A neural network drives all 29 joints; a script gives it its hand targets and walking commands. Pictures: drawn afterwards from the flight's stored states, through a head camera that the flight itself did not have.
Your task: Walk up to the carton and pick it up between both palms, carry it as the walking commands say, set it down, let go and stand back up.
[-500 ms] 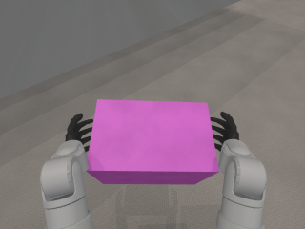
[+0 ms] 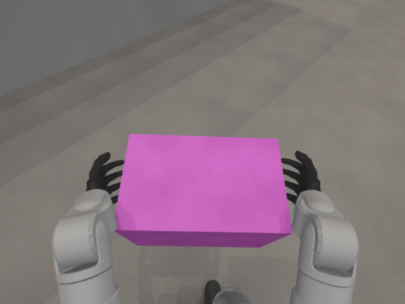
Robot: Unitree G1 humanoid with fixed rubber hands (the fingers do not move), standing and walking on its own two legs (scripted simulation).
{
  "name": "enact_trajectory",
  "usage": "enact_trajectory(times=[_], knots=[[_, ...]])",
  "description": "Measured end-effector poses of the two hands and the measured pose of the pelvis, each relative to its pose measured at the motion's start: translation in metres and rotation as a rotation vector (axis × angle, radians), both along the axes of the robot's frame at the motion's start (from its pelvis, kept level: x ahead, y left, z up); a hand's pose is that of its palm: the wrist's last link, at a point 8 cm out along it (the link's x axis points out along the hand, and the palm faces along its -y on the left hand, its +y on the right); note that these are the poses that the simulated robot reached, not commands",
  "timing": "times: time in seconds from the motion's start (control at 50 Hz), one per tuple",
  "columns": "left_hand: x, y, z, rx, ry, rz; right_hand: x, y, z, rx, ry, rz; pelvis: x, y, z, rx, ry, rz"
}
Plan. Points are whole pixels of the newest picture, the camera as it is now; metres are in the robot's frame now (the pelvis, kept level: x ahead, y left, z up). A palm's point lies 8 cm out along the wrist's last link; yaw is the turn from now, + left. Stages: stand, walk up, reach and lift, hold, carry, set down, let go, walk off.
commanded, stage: carry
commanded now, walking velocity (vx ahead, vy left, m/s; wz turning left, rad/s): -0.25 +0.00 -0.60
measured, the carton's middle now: (201, 196) +0.31 +0.01 +0.03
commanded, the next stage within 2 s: none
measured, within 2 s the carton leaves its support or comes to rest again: neither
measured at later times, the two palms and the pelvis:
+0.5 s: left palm (167, 266) +0.16 +0.06 +0.09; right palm out of the picture +0.04 -0.27 +0.07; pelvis -0.14 -0.01 -0.01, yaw -21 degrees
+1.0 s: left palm out of the picture +0.05 +0.08 +0.10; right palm out of the picture -0.13 -0.21 +0.13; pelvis -0.26 +0.06 +0.01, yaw -35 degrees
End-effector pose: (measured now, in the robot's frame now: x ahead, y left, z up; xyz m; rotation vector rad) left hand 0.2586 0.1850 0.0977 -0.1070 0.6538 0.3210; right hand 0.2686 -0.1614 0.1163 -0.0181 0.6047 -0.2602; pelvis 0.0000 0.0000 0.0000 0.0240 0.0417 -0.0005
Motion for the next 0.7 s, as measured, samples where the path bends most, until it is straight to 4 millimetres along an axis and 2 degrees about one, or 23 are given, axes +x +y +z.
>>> enact_trajectory(times=[0.04, 0.1, 0.18, 0.28, 0.36, 0.4, 0.44, 0.52, 0.62, 0.7], knots=[[-0.013, 0.001, 0.000, -0.005, 0.018, -0.023, -0.019, 0.001, 0.002, -0.002, 0.018, -0.016, -0.011, 0.004, 0.004, -0.042, -0.020, -0.017], [-0.021, -0.004, 0.006, -0.019, 0.001, -0.061, -0.041, -0.004, 0.012, -0.016, 0.002, -0.050, -0.023, 0.007, 0.008, -0.073, -0.031, -0.061], [-0.021, -0.027, 0.010, -0.029, -0.030, -0.145, -0.071, -0.025, 0.021, -0.034, -0.027, -0.137, -0.039, 0.007, 0.007, -0.073, 0.002, -0.157], [-0.034, -0.067, -0.002, 0.005, 0.002, -0.257, -0.122, -0.059, -0.002, -0.002, 0.004, -0.249, -0.067, 0.002, -0.003, -0.048, 0.025, -0.260], [-0.055, -0.101, -0.013, 0.062, -0.002, -0.314, -0.162, -0.087, -0.032, 0.052, -0.001, -0.305, -0.094, -0.010, -0.022, -0.006, 0.028, -0.312], [-0.070, -0.111, -0.019, 0.091, 0.028, -0.342, -0.185, -0.095, -0.046, 0.081, 0.027, -0.332, -0.110, -0.012, -0.022, -0.012, 0.001, -0.325], [-0.085, -0.117, -0.021, 0.098, 0.062, -0.363, -0.207, -0.099, -0.051, 0.094, 0.060, -0.347, -0.124, -0.013, -0.017, 0.001, -0.014, -0.339], [-0.105, -0.125, -0.008, 0.111, 0.044, -0.392, -0.236, -0.104, -0.043, 0.100, 0.043, -0.372, -0.147, -0.012, -0.007, 0.025, -0.016, -0.368], [-0.130, -0.119, 0.005, 0.112, -0.002, -0.392, -0.258, -0.098, -0.029, 0.085, -0.002, -0.374, -0.174, -0.004, -0.002, 0.030, -0.004, -0.371], [-0.149, -0.111, 0.004, 0.089, -0.006, -0.415, -0.284, -0.088, -0.020, 0.060, -0.005, -0.399, -0.195, 0.010, 0.000, 0.036, 0.001, -0.397]])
